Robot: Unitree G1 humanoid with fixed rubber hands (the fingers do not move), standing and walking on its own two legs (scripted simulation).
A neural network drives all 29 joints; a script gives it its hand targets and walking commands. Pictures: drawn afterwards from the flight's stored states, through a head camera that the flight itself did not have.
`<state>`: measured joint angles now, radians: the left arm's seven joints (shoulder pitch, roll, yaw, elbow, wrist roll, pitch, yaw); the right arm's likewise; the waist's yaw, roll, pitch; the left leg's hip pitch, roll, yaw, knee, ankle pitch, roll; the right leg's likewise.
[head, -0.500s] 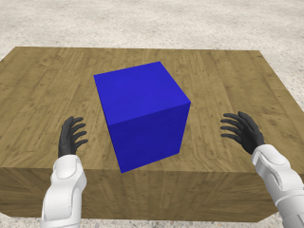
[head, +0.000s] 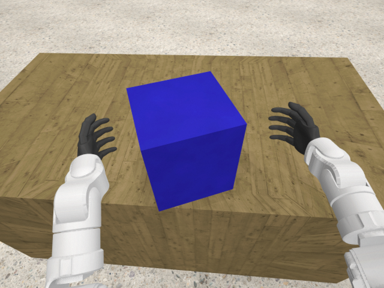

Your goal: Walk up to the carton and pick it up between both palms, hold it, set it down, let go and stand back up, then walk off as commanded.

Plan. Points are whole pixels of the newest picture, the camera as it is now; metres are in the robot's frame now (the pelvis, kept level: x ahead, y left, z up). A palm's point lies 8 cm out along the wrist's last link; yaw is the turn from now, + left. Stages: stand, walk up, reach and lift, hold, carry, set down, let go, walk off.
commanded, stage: reach and lift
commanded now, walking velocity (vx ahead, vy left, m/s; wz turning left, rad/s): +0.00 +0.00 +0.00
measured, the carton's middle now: (184, 143) +0.44 +0.08 +0.03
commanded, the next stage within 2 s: none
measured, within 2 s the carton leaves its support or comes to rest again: neither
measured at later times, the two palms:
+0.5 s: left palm (89, 127) +0.36 +0.25 +0.16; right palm (288, 104) +0.47 -0.14 +0.15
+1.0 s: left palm (89, 106) +0.40 +0.27 +0.17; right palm (275, 83) +0.52 -0.12 +0.16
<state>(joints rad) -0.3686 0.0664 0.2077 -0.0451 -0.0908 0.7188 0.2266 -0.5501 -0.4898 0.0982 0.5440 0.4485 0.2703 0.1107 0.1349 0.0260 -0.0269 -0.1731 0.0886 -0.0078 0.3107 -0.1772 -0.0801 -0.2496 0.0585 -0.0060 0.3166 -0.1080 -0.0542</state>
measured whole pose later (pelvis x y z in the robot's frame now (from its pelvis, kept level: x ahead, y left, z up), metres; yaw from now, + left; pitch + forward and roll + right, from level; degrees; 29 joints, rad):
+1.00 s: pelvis +0.01 +0.01 +0.00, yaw +1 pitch +13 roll -1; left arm -0.89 0.15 0.22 0.54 -0.13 0.51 0.22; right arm -1.10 -0.52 0.16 1.02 0.43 0.24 0.12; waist 0.23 0.05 -0.12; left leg -0.41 0.08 -0.03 0.36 -0.18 -0.08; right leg -0.45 0.05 -0.01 0.31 -0.09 -0.04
